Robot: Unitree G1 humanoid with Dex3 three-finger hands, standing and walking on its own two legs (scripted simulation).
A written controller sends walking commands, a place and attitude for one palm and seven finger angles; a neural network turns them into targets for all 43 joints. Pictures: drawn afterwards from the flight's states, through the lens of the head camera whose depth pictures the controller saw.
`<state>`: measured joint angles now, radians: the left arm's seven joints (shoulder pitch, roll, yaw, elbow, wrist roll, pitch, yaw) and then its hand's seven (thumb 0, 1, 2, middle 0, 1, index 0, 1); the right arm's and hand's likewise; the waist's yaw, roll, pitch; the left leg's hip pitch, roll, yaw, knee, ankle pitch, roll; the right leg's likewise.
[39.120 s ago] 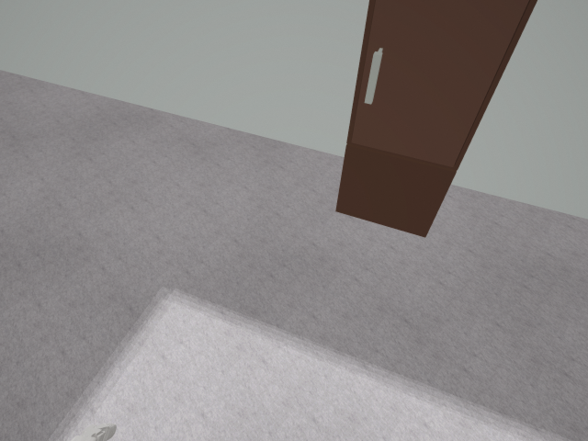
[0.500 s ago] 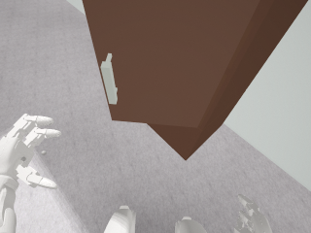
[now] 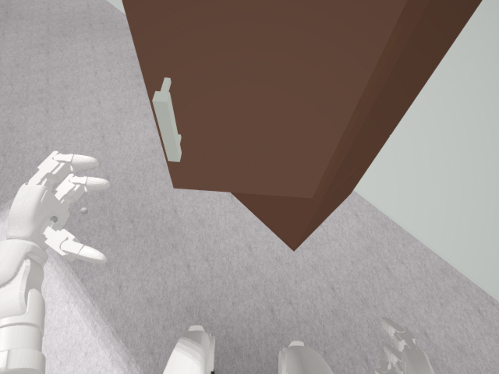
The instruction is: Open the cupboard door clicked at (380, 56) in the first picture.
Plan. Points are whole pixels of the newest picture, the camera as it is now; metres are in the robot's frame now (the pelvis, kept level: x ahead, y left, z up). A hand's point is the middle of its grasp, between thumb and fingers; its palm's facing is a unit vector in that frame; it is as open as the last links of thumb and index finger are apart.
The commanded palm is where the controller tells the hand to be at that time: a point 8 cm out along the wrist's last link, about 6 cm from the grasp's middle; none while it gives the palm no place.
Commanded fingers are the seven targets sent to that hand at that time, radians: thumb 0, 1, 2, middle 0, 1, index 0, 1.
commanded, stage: move the hooked fingers beside the handle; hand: left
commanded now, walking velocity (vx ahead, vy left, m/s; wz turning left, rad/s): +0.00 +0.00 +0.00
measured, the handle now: (171, 122) +0.54 +0.17 +0.03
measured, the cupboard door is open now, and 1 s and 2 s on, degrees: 43 43 43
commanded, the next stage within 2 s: none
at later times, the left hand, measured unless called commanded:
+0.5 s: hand (106, 175) +0.40 +0.25 +0.05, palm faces +0.00 -1.00 -0.01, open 14.0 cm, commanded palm +0.39 +0.30 +0.05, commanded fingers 0.00 -0.50 0.30 -0.30 -1.20 -0.30 -1.20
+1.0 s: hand (125, 147) +0.47 +0.24 +0.04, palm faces -0.01 -1.00 -0.01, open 14.0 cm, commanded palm +0.45 +0.28 +0.04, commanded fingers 0.00 -0.50 0.30 -0.30 -1.20 -0.30 -1.20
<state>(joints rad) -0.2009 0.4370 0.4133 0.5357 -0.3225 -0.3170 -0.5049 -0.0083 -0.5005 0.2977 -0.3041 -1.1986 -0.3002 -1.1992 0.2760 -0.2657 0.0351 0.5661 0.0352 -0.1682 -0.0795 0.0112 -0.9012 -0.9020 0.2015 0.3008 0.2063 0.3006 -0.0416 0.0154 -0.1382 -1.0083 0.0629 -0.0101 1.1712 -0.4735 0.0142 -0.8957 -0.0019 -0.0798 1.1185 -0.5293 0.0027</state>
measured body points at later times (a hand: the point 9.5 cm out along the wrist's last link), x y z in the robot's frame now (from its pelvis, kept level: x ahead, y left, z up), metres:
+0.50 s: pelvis +0.01 +0.00 +0.00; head +0.11 +0.03 +0.44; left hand +0.40 +0.30 +0.05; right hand +0.10 -0.27 -0.10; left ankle +0.05 +0.11 -0.65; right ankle +0.01 -0.13 -0.65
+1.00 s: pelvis +0.00 +0.00 -0.02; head +0.13 +0.03 +0.42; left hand +0.46 +0.29 +0.05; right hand +0.04 -0.27 -0.12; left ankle +0.05 +0.11 -0.65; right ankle +0.01 -0.13 -0.65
